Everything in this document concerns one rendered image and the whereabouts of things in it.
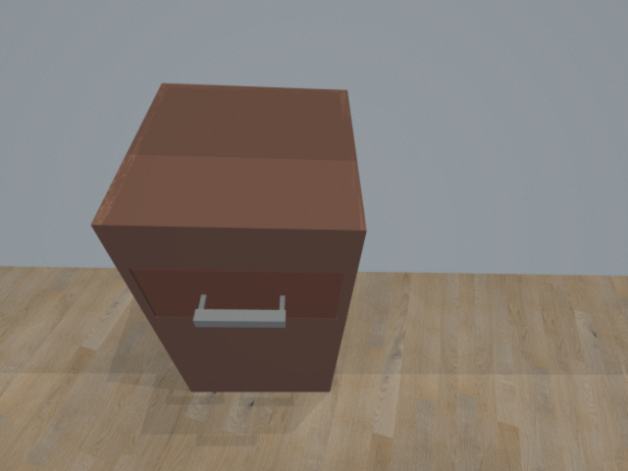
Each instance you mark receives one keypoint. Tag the handle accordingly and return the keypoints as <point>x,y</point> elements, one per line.
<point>238,318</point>

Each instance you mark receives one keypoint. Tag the drawer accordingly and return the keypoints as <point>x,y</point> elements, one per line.
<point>177,292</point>

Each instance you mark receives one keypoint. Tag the cabinet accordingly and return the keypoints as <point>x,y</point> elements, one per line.
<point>224,177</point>

